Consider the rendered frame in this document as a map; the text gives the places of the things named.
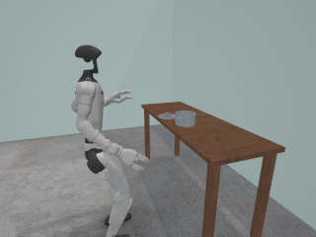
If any robot left forearm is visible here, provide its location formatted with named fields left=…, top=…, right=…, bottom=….
left=104, top=97, right=111, bottom=107

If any robot left thigh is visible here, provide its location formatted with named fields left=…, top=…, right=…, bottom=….
left=104, top=151, right=123, bottom=188

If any table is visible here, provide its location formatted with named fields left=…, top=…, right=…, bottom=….
left=141, top=102, right=285, bottom=237

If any right robot hand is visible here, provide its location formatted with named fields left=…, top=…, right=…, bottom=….
left=118, top=148, right=150, bottom=172

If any left robot shin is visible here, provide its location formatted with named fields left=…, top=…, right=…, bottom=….
left=110, top=187, right=118, bottom=209

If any robot right forearm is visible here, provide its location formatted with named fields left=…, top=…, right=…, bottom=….
left=79, top=121, right=123, bottom=157

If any robot right upper arm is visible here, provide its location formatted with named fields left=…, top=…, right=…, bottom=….
left=76, top=82, right=97, bottom=132

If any pot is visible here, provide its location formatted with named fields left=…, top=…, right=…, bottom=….
left=175, top=111, right=197, bottom=127

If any robot left upper arm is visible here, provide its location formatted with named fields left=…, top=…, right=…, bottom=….
left=71, top=97, right=78, bottom=113

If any lid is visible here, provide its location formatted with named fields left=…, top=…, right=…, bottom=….
left=158, top=114, right=175, bottom=120

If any left robot hand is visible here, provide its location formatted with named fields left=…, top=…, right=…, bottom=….
left=109, top=89, right=133, bottom=104

